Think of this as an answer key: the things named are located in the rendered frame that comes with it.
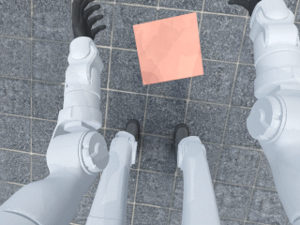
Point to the left robot foot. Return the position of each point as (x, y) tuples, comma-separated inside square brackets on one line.
[(133, 127)]

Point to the robot left forearm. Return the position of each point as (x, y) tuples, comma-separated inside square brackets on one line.
[(82, 93)]

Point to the robot right hand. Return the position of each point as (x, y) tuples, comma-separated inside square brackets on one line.
[(249, 5)]

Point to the robot left upper arm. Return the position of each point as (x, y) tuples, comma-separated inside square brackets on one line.
[(74, 161)]

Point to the robot right forearm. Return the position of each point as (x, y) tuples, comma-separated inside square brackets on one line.
[(276, 49)]

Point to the robot right upper arm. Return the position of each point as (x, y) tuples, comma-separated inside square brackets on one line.
[(274, 121)]

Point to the right robot foot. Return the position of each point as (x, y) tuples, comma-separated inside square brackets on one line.
[(181, 131)]

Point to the carton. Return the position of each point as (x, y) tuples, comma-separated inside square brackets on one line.
[(169, 49)]

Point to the robot left hand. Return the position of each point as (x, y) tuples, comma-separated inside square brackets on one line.
[(80, 24)]

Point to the robot foot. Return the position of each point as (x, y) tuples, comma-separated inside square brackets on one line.
[(133, 127), (181, 131)]

